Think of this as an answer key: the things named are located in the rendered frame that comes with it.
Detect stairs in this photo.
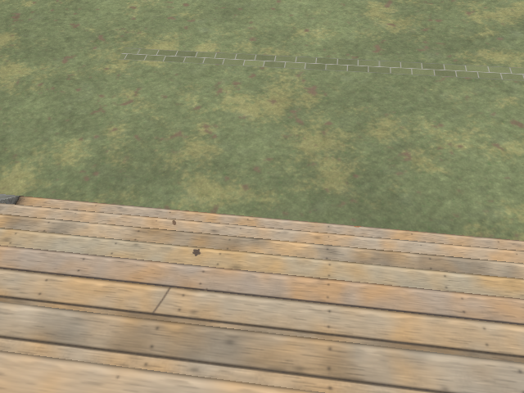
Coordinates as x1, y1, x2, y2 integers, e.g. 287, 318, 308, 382
0, 196, 524, 393

